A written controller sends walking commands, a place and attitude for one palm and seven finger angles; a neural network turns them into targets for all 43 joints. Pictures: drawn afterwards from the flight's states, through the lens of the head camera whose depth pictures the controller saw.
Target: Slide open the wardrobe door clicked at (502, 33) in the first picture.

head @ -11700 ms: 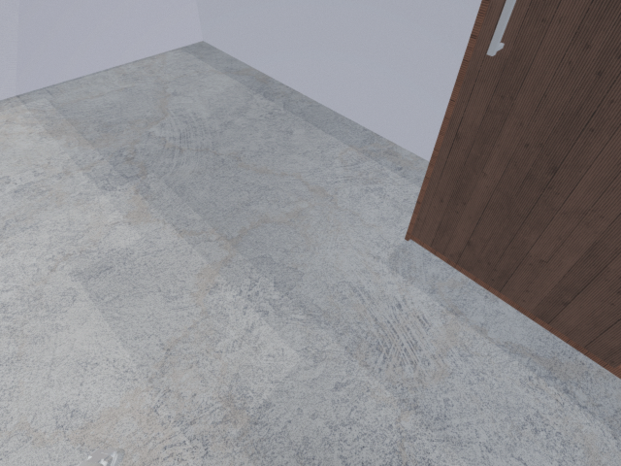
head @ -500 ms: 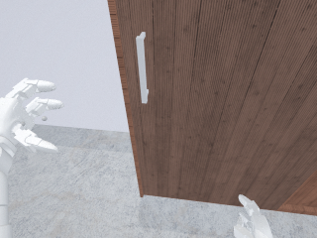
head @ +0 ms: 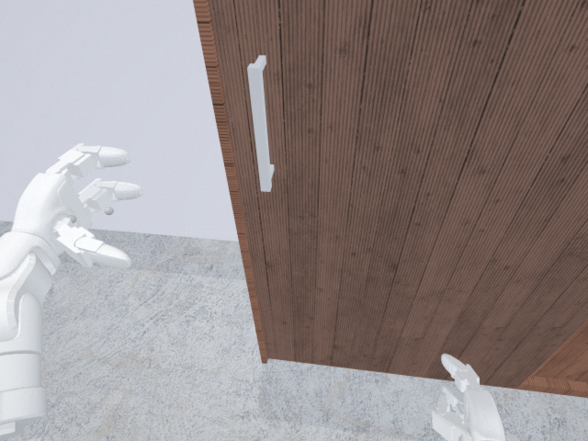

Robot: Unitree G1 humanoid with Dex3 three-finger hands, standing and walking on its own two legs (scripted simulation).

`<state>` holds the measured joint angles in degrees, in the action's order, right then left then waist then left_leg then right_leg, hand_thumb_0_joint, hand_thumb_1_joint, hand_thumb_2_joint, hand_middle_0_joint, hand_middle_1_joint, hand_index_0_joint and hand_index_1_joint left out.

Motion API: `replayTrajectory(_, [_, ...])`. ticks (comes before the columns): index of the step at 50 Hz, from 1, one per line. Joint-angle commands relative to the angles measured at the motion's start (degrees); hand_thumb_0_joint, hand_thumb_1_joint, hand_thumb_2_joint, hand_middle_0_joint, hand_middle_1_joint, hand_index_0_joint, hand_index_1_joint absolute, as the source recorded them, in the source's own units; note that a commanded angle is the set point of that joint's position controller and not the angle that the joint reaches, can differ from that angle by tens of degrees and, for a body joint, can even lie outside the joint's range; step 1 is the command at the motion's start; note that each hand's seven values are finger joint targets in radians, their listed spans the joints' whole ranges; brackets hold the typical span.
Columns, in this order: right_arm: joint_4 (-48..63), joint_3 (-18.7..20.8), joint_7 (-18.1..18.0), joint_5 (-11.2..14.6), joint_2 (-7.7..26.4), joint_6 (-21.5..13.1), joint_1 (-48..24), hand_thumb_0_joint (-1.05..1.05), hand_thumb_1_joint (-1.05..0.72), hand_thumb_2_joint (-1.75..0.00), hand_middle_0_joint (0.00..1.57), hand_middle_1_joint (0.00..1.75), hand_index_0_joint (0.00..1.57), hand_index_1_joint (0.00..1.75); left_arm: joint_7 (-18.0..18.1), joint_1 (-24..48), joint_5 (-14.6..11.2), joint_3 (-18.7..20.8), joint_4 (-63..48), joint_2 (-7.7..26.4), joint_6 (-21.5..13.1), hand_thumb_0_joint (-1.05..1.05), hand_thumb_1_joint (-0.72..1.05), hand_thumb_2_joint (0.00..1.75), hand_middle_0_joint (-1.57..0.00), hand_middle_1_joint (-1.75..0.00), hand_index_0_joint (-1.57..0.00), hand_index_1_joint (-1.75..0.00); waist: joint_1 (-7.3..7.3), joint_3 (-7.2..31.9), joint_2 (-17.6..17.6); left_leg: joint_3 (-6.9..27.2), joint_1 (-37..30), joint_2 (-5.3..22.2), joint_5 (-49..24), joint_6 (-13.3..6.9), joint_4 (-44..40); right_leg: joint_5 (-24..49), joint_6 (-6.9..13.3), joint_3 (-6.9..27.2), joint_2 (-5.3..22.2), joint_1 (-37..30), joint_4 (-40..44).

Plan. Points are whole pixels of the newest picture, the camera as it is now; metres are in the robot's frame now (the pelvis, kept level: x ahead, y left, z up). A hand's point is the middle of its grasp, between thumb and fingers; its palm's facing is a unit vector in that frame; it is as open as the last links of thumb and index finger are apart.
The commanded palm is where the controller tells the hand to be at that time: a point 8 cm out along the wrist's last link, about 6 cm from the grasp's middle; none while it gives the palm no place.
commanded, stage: move the hooked fingers beside the handle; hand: left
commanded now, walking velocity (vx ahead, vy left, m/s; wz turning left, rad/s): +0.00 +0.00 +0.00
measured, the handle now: (263, 128) +0.53 +0.12 +0.19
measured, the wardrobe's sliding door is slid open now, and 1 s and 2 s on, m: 0.00 0.00 0.00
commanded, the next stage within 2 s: none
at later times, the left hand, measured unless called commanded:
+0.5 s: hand (168, 173) +0.37 +0.21 +0.21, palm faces +0.01 -1.00 -0.03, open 14.0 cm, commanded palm +0.35 +0.27 +0.20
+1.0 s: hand (207, 153) +0.44 +0.18 +0.20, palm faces +0.02 -1.00 -0.02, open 14.0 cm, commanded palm +0.42 +0.23 +0.20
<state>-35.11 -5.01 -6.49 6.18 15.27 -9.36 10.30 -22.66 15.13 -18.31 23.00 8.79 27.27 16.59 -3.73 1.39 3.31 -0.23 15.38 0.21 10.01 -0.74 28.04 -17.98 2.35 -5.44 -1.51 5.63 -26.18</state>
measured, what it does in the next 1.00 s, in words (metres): stands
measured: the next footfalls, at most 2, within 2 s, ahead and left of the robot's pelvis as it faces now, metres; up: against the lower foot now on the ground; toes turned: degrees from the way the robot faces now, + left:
none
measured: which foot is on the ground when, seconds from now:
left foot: down 0.00-1.00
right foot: down 0.00-1.00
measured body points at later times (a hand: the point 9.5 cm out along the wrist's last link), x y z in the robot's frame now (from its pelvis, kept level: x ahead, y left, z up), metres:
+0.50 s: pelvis +0.01 +0.00 +0.00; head -0.01 -0.01 +0.45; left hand +0.37 +0.27 +0.21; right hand +0.17 -0.24 -0.09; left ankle +0.06 +0.11 -0.74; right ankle -0.04 -0.09 -0.74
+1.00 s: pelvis +0.02 -0.01 +0.00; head +0.02 -0.02 +0.45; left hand +0.43 +0.24 +0.20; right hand +0.14 -0.27 -0.10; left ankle +0.06 +0.11 -0.74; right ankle -0.04 -0.09 -0.74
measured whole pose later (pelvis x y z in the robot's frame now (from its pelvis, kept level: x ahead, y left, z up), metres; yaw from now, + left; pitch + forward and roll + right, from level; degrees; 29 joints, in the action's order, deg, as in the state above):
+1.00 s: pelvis +0.02 -0.01 +0.00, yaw -2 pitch +1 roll +0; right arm -37.9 -2.7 -5.8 5.1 15.5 -3.5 15.2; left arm -12.1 38.1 -11.9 16.9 35.3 24.4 10.8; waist 1.2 2.5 2.1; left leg -2.1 18.0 1.2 10.9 -0.1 27.4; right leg -18.7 3.0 -3.3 -2.2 9.5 -26.6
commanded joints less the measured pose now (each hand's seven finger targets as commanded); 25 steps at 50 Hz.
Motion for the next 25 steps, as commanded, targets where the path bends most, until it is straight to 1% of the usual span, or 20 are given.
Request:
replayTrajectory(1, [8.98, 2.66, -0.77, -0.32, 6.17, -3.19, -7.75, 0.0, -0.9, -0.9, 0.2, 0.3, 0.2, 0.3, 1.54, 26.19, -0.85, 4.11, -11.49, 15.66, -5.6, 0.0, -0.5, 0.3, -0.3, -1.2, -0.3, -1.2, 1.98, 11.74, 1.01, 2.88, -14.24, -0.56, -4.62, -1.77, -2.42, 11.87, -1.62, 4.12, 0.99, 9.28, 6.03])
replayTrajectory(2, [8.76, 2.58, -0.8, -0.38, 6.11, -3.14, -7.65, 0.0, -0.9, -0.9, 0.2, 0.3, 0.2, 0.3, 1.94, 28.2, -0.48, 3.61, -11.15, 15.41, -6.1, 0.0, -0.5, 0.3, -0.3, -1.2, -0.3, -1.2, 2.25, 12.38, 1.13, 2.83, -14.9, -0.5, -4.91, -1.71, -2.65, 12.07, -1.53, 3.72, 0.91, 9.17, 5.83])
replayTrajectory(4, [8.65, 2.61, -0.56, -0.54, 6.04, -3.12, -7.4, 0.0, -0.9, -0.9, 0.2, 0.3, 0.2, 0.3, 2.67, 27.48, -0.27, 4.65, -9.76, 15.78, -6.36, 0.0, -0.5, 0.3, -0.3, -1.2, -0.3, -1.2, 1.55, 13.31, 2.74, 2.87, -15.24, -0.55, -6.23, -1.53, -2.68, 13.48, -1.21, 3.59, 0.88, 8.36, 5.38])
replayTrajectory(5, [8.6, 2.77, -0.34, -0.52, 6.22, -2.9, -7.18, 0.0, -0.9, -0.9, 0.2, 0.3, 0.2, 0.3, 3.08, 25.62, -0.06, 5.5, -8.26, 16.78, -6.31, 0.0, -0.5, 0.3, -0.3, -1.2, -0.3, -1.2, 0.98, 13.68, 0.57, 2.55, -14.23, -0.38, -6.77, -1.59, -2.48, 14.16, -1.34, 3.74, 1.01, 7.36, 5.46])
replayTrajectory(8, [8.7, 2.88, -0.01, -0.45, 6.22, -2.18, -6.9, 0.0, -0.9, -0.9, 0.2, 0.3, 0.2, 0.3, 3.58, 25.03, 0.62, 4.55, -5.03, 15.08, -4.75, 0.0, -0.5, 0.3, -0.3, -1.2, -0.3, -1.2, 0.9, 12.84, 1.25, 2.01, -13.21, -0.47, -7.19, -1.54, -2.73, 15.7, -1.45, 3.74, 1.18, 7.43, 4.97])
replayTrajectory(9, [8.67, 2.81, 0.1, -0.31, 6.21, -1.82, -6.87, 0.0, -0.9, -0.9, 0.2, 0.3, 0.2, 0.3, 3.54, 25.05, 0.83, 3.5, -3.96, 14.09, -4.13, 0.0, -0.5, 0.3, -0.3, -1.2, -0.3, -1.2, 1.16, 11.59, 1.76, 1.95, -12.87, -0.42, -6.95, -1.47, -2.79, 15.5, -1.41, 3.68, 1.14, 8.18, 5.03])
replayTrajectory(10, [8.56, 3.08, 0.22, -0.32, 6.48, -1.58, -6.36, 0.0, -0.9, -0.9, 0.2, 0.3, 0.2, 0.3, 3.72, 23.38, 0.63, 4.21, -1.44, 14.69, -3.74, 0.0, -0.5, 0.3, -0.3, -1.2, -0.3, -1.2, 1.01, 10.88, -1.71, 1.74, -11.45, -0.24, -6.56, -1.58, -2.4, 15.72, -1.72, 3.92, 1.3, 7.95, 5.28])
replayTrajectory(11, [8.55, 3.12, 0.2, -0.19, 6.73, -1.19, -6.36, 0.0, -0.9, -0.9, 0.2, 0.3, 0.2, 0.3, 3.78, 24.96, 1.04, 3.71, -1.55, 14.82, -3.47, 0.0, -0.5, 0.3, -0.3, -1.2, -0.3, -1.2, 1.45, 11.03, -1.07, 1.52, -11.23, -0.21, -6.52, -1.69, -2.62, 15.9, -1.83, 4.0, 1.35, 8.09, 5.14])
replayTrajectory(13, [8.93, 3.25, 0.13, -0.14, 6.63, -0.92, -6.06, 0.0, -0.9, -0.9, 0.2, 0.3, 0.2, 0.3, 3.99, 28.33, 1.3, 1.4, -2.68, 12.78, -3.47, 0.0, -0.5, 0.3, -0.3, -1.2, -0.3, -1.2, 2.17, 11.13, -1.37, 1.79, -12.26, -0.16, -6.44, -1.79, -2.62, 15.18, -1.74, 3.61, 0.99, 9.24, 5.03])
replayTrajectory(14, [9.03, 3.3, 0.09, -0.1, 6.59, -0.88, -6.21, 0.0, -0.9, -0.9, 0.2, 0.3, 0.2, 0.3, 4.17, 30.27, 1.45, 0.6, -3.84, 12.44, -3.88, 0.0, -0.5, 0.3, -0.3, -1.2, -0.3, -1.2, 2.52, 11.7, 0.72, 1.74, -13.23, -0.17, -6.43, -1.83, -2.44, 14.71, -1.63, 3.87, 0.91, 9.82, 5.13])
replayTrajectory(15, [9.06, 3.41, 0.12, -0.17, 6.48, -0.99, -6.08, 0.0, -0.9, -0.9, 0.2, 0.3, 0.2, 0.3, 4.55, 31.22, 1.26, 0.41, -4.71, 12.36, -4.81, 0.0, -0.5, 0.3, -0.3, -1.2, -0.3, -1.2, 2.67, 12.23, -0.92, 1.72, -13.38, 0.0, -7.01, -1.97, -2.08, 15.18, -1.63, 3.84, 0.93, 9.27, 5.18])
replayTrajectory(16, [9.05, 3.52, 0.07, -0.39, 6.7, -1.01, -5.97, 0.0, -0.9, -0.9, 0.2, 0.3, 0.2, 0.3, 5.08, 32.69, 1.63, 2.19, -6.13, 14.55, -5.61, 0.0, -0.5, 0.3, -0.3, -1.2, -0.3, -1.2, 2.32, 13.96, 0.76, 1.86, -14.15, -0.09, -7.6, -1.96, -2.15, 15.57, -1.48, 4.11, 0.91, 8.75, 5.01])
replayTrajectory(17, [8.95, 3.45, -0.03, -0.45, 6.51, -0.96, -5.78, 0.0, -0.9, -0.9, 0.2, 0.3, 0.2, 0.3, 5.31, 33.91, 1.68, 0.65, -6.35, 12.64, -6.21, 0.0, -0.5, 0.3, -0.3, -1.2, -0.3, -1.2, 2.89, 14.52, 0.39, 1.76, -14.86, -0.14, -8.11, -2.02, -2.14, 16.09, -1.51, 4.01, 0.82, 8.74, 4.79])
replayTrajectory(19, [8.4, 3.55, -0.09, -0.65, 6.49, -1.0, -5.23, 0.0, -0.9, -0.9, 0.2, 0.3, 0.2, 0.3, 5.98, 36.15, 1.92, 0.49, -7.29, 12.46, -7.54, 0.0, -0.5, 0.3, -0.3, -1.2, -0.3, -1.2, 3.03, 15.44, 2.44, 1.89, -16.33, -0.04, -9.46, -1.86, -1.99, 16.92, -1.22, 3.85, 0.64, 8.69, 4.56])
replayTrajectory(20, [8.24, 3.59, -0.05, -0.7, 6.41, -1.04, -4.89, 0.0, -0.9, -0.9, 0.2, 0.3, 0.2, 0.3, 6.31, 36.11, 1.65, 0.21, -7.49, 12.21, -8.23, 0.0, -0.5, 0.3, -0.3, -1.2, -0.3, -1.2, 3.13, 15.97, 0.48, 1.74, -16.25, -0.05, -10.2, -2.09, -1.73, 17.83, -1.32, 3.78, 0.59, 8.05, 4.67])
replayTrajectory(21, [7.68, 3.77, -0.12, -0.8, 6.68, -0.89, -4.74, 0.0, -0.9, -0.9, 0.2, 0.3, 0.2, 0.3, 6.74, 35.33, 2.06, 1.97, -5.31, 13.82, -8.07, 0.0, -0.5, 0.3, -0.3, -1.2, -0.3, -1.2, 2.73, 15.99, 1.01, 1.72, -15.96, 0.04, -10.13, -1.99, -1.86, 17.99, -1.31, 3.97, 0.61, 7.97, 4.58])
replayTrajectory(22, [7.52, 3.62, -0.13, -0.81, 6.67, -0.63, -4.38, 0.0, -0.9, -0.9, 0.2, 0.3, 0.2, 0.3, 6.88, 35.76, 2.32, 0.28, -4.38, 11.89, -7.79, 0.0, -0.5, 0.3, -0.3, -1.2, -0.3, -1.2, 2.98, 15.64, 1.24, 1.67, -15.61, -0.11, -10.06, -1.91, -2.11, 18.08, -1.29, 3.86, 0.73, 7.87, 4.39])
replayTrajectory(23, [7.24, 3.76, -0.13, -0.72, 6.62, -0.44, -4.17, 0.0, -0.9, -0.9, 0.2, 0.3, 0.2, 0.3, 7.19, 35.41, 2.48, 0.41, -2.22, 11.85, -7.26, 0.0, -0.5, 0.3, -0.3, -1.2, -0.3, -1.2, 2.96, 14.56, 0.29, 1.67, -15.05, -0.04, -9.01, -1.89, -2.28, 17.09, -1.38, 3.79, 0.65, 8.63, 4.69])
replayTrajectory(24, [6.92, 3.84, -0.17, -0.71, 6.82, -0.15, -4.04, 0.0, -0.9, -0.9, 0.2, 0.3, 0.2, 0.3, 7.39, 35.58, 2.83, 0.01, -0.79, 11.68, -6.79, 0.0, -0.5, 0.3, -0.3, -1.2, -0.3, -1.2, 3.13, 13.99, 1.13, 1.6, -14.73, 0.1, -8.28, -1.75, -2.54, 16.05, -1.34, 3.73, 0.68, 9.06, 4.79])
replayTrajectory(25, [6.93, 3.91, -0.02, -0.71, 6.85, 0.02, -3.74, 0.0, -0.9, -0.9, 0.2, 0.3, 0.2, 0.3, 7.59, 34.52, 2.64, -0.4, 0.61, 11.05, -6.43, 0.0, -0.5, 0.3, -0.3, -1.2, -0.3, -1.2, 2.84, 13.7, -0.75, 1.37, -13.89, -0.01, -8.51, -2.0, -2.26, 16.66, -1.42, 3.89, 0.8, 8.37, 5.02])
